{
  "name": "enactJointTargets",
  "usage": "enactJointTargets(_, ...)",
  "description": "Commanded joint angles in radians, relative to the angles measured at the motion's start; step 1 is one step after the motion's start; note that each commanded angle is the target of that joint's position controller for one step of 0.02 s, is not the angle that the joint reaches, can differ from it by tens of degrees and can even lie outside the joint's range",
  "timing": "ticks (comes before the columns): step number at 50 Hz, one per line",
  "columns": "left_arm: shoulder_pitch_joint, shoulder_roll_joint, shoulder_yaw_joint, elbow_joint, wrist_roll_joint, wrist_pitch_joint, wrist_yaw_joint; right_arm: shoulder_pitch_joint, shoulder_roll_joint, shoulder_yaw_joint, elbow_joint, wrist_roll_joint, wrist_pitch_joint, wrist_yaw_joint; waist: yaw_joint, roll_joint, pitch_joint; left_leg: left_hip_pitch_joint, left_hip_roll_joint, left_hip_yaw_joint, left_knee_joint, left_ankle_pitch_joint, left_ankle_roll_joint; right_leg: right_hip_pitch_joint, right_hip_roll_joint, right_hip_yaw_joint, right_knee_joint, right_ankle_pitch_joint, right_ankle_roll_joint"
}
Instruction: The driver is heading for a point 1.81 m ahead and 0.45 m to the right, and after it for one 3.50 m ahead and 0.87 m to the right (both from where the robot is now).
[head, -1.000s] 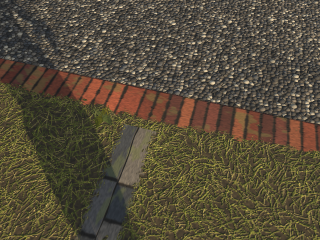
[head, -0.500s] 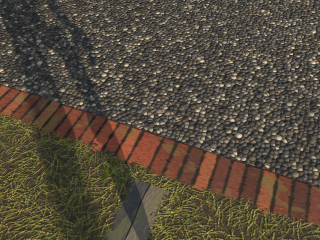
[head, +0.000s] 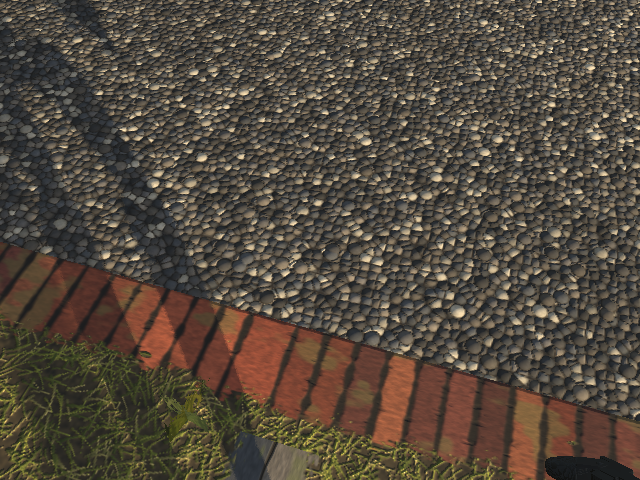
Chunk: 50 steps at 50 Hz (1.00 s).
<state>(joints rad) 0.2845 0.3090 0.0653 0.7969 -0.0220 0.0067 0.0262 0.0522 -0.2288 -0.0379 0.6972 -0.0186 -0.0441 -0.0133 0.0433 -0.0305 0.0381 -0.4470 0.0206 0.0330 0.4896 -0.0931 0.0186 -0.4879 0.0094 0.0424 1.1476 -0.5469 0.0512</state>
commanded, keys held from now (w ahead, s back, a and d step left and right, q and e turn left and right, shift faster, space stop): e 0.44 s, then no key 0.56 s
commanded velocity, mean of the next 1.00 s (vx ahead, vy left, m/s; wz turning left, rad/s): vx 0.03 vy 0.00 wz -0.36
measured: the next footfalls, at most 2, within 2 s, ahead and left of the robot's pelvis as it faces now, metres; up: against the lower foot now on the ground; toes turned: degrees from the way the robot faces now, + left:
right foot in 0.28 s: +0.06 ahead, -0.14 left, +0.00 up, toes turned -14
left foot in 0.72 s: +0.12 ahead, +0.08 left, +0.00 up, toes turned -21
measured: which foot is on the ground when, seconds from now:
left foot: down 0.00-0.28, up 0.30-0.70, down 0.72-1.00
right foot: up 0.00-0.26, down 0.28-1.00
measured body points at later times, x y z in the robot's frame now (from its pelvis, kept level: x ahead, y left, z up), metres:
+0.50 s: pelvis +0.02 -0.04 +0.01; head +0.04 -0.08 +0.46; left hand +0.22 +0.20 -0.07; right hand +0.09 -0.36 -0.11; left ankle +0.08 +0.11 -0.65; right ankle +0.02 -0.13 -0.73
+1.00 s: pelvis +0.05 -0.01 +0.00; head +0.06 -0.01 +0.45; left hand +0.26 +0.19 -0.10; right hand +0.09 -0.30 -0.11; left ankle +0.08 +0.10 -0.73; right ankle +0.02 -0.13 -0.73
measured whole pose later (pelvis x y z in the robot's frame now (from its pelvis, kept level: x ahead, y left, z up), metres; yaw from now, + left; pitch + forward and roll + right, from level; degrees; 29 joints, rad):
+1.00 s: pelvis +0.05 -0.01 +0.00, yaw -21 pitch -1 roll +0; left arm 0.22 0.26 0.05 0.69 0.02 0.02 0.01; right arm 0.14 -0.23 -0.03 0.83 -0.01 -0.02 -0.01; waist 0.01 -0.01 0.02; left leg -0.23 -0.01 -0.01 0.53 -0.30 0.00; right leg -0.26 0.05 0.11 0.54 -0.26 0.00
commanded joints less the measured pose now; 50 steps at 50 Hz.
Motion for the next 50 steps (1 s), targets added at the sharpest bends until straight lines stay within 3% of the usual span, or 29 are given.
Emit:
enactJointTargets(1,0.109,0.064,0.029,-0.057,0.006,0.047,0.019,-0.008,-0.151,-0.044,-0.035,-0.014,0.010,-0.008,0.005,0.199,-0.133,0.117,0.249,-0.176,-0.240,0.043,0.210,-0.043,-0.064,-0.019,0.067,0.101,0.031)
enactJointTargets(6,0.022,0.037,0.021,-0.114,0.015,0.046,0.004,-0.020,-0.173,-0.055,-0.008,0.000,0.008,-0.025,-0.014,0.161,-0.154,0.143,0.281,-0.073,-0.244,0.083,0.224,0.033,-0.095,-0.039,-0.179,0.209,0.002)
enactJointTargets(9,-0.009,0.059,0.025,-0.140,0.014,0.048,-0.015,-0.008,-0.203,-0.065,0.010,0.012,0.022,-0.024,-0.025,0.172,-0.161,0.180,0.307,-0.052,-0.229,0.055,0.212,0.097,-0.086,-0.069,-0.296,0.216,-0.024)
enactJointTargets(12,0.024,0.065,0.035,-0.139,0.016,0.051,-0.030,-0.011,-0.215,-0.071,0.029,0.036,0.038,-0.019,0.004,0.160,-0.151,0.193,0.301,-0.013,-0.151,-0.020,0.151,0.206,-0.050,-0.117,-0.509,0.286,-0.076)
enactJointTargets(13,0.055,0.078,0.045,-0.126,0.022,0.051,-0.029,0.014,-0.193,-0.068,0.044,0.041,0.044,-0.019,0.009,0.128,-0.144,0.160,0.268,0.019,-0.082,-0.085,0.101,0.271,-0.024,-0.117,-0.588,0.322,-0.106)
enactJointTargets(14,0.077,0.133,0.062,-0.128,0.028,0.049,-0.021,0.061,-0.151,-0.061,0.063,0.036,0.052,-0.014,0.000,-0.021,-0.097,0.057,0.187,0.101,0.103,-0.208,0.014,0.327,-0.098,0.036,-0.738,0.448,-0.160)
enactJointTargets(15,0.055,0.240,0.077,-0.170,0.026,0.050,0.000,0.077,-0.099,-0.045,0.032,-0.008,0.054,-0.007,-0.054,-0.328,-0.058,-0.226,0.030,0.165,0.427,-0.547,-0.095,0.416,-0.346,0.397,-0.786,0.732,-0.295)
enactJointTargets(16,0.070,0.259,0.077,-0.188,0.064,0.026,-0.012,-0.050,-0.147,-0.061,-0.008,-0.005,0.047,-0.017,0.028,-0.263,-0.090,-0.273,-0.026,-0.023,0.597,-0.583,-0.082,0.303,-0.400,0.498,-0.858,0.659,-0.407)
enactJointTargets(17,0.028,0.235,0.071,-0.191,0.070,0.003,-0.017,-0.066,-0.170,-0.070,-0.010,0.017,0.048,-0.023,0.005,-0.173,-0.073,-0.280,-0.007,-0.073,0.659,-0.486,-0.060,0.289,-0.342,0.418,-0.867,0.569,-0.364)
enactJointTargets(18,-0.039,0.207,0.066,-0.199,0.048,-0.009,-0.014,-0.030,-0.173,-0.077,0.010,0.020,0.051,-0.031,-0.033,-0.126,-0.068,-0.287,0.008,-0.090,0.654,-0.382,-0.047,0.290,-0.290,0.349,-0.853,0.517,-0.298)
enactJointTargets(19,-0.083,0.165,0.053,-0.210,0.029,-0.011,-0.009,-0.006,-0.177,-0.082,0.037,0.011,0.056,-0.040,-0.047,-0.098,-0.084,-0.272,0.015,-0.095,0.655,-0.325,-0.051,0.292,-0.260,0.306,-0.839,0.513,-0.258)
enactJointTargets(20,-0.108,0.149,0.045,-0.218,0.021,-0.009,-0.003,0.013,-0.177,-0.084,0.042,0.002,0.057,-0.042,-0.060,-0.102,-0.098,-0.240,0.007,-0.091,0.674,-0.278,-0.059,0.276,-0.239,0.276,-0.829,0.562,-0.249)
enactJointTargets(23,-0.083,0.121,0.033,-0.227,0.024,-0.007,0.009,0.029,-0.154,-0.078,0.042,0.015,0.048,-0.035,-0.058,-0.089,-0.146,-0.209,-0.013,-0.096,0.631,-0.213,-0.074,0.336,-0.213,0.250,-0.808,0.640,-0.254)
enactJointTargets(26,-0.062,0.120,0.033,-0.224,0.022,-0.003,0.016,0.003,-0.127,-0.061,0.037,0.018,0.044,-0.027,-0.031,-0.103,-0.149,-0.173,-0.005,-0.098,0.445,-0.195,-0.090,0.389,-0.208,0.249,-0.794,0.618,-0.255)
enactJointTargets(32,-0.079,0.127,0.029,-0.219,0.032,0.013,-0.003,0.017,-0.144,-0.053,0.039,0.029,0.037,-0.002,-0.007,-0.127,-0.115,0.029,-0.009,-0.066,0.226,-0.274,-0.080,0.303,-0.216,0.304,-0.770,0.607,-0.290)
enactJointTargets(34,-0.105,0.111,0.020,-0.213,0.023,0.015,-0.007,0.045,-0.133,-0.048,0.047,0.028,0.029,0.006,-0.030,-0.113,-0.112,0.107,-0.012,-0.055,0.079,-0.211,-0.062,0.298,-0.200,0.311,-0.736,0.639,-0.273)
enactJointTargets(35,-0.115,0.099,0.014,-0.208,0.016,0.015,-0.007,0.074,-0.123,-0.044,0.058,0.023,0.023,0.011,-0.055,-0.098,-0.111,0.188,-0.015,-0.045,-0.066,-0.079,-0.047,0.276,-0.175,0.298,-0.718,0.625,-0.244)
enactJointTargets(36,-0.090,0.085,0.009,-0.200,0.019,0.010,-0.006,0.091,-0.143,-0.045,0.061,0.009,0.019,0.013,-0.053,-0.069,-0.123,0.280,0.021,-0.082,-0.122,0.045,-0.026,0.240,-0.143,0.287,-0.706,0.557,-0.199)
enactJointTargets(37,-0.059,0.058,0.000,-0.202,0.040,0.001,-0.007,0.116,-0.212,-0.056,0.055,-0.009,0.018,0.008,-0.024,0.052,-0.155,0.370,0.150,-0.197,-0.105,0.249,0.022,0.178,-0.068,0.222,-0.614,0.411,-0.141)
enactJointTargets(38,-0.022,0.032,-0.003,-0.205,0.043,-0.008,-0.014,0.066,-0.225,-0.056,0.066,-0.007,0.022,0.007,0.039,0.208,-0.139,0.320,0.213,-0.260,-0.094,0.261,0.114,0.150,0.026,0.102,-0.597,0.236,-0.091)
enactJointTargets(39,-0.056,0.058,-0.001,-0.200,0.053,-0.009,-0.012,0.026,-0.156,-0.039,0.051,-0.002,0.021,0.009,0.014,0.212,-0.128,0.248,0.222,-0.286,-0.127,0.136,0.148,0.204,0.003,0.085,-0.614,0.228,-0.060)
enactJointTargets(40,-0.093,0.075,0.007,-0.201,0.049,-0.007,-0.011,0.010,-0.137,-0.032,0.048,-0.002,0.018,0.010,0.000,0.195,-0.110,0.235,0.179,-0.254,-0.128,0.043,0.118,0.223,-0.001,0.082,-0.625,0.284,-0.055)
enactJointTargets(44,-0.108,0.059,0.008,-0.196,0.043,0.011,-0.012,0.044,-0.155,-0.028,0.062,0.005,0.002,0.008,-0.027,0.127,-0.070,0.204,0.094,-0.165,-0.099,-0.085,0.039,0.255,-0.011,0.104,-0.653,0.414,-0.076)
enactJointTargets(50,-0.086,0.042,0.009,-0.173,0.040,-0.003,-0.010,0.065,-0.137,-0.016,0.074,0.009,0.013,-0.001,-0.049,0.033,-0.062,0.226,0.056,-0.127,-0.053,-0.099,0.031,0.242,-0.018,0.122,-0.673,0.451,-0.077)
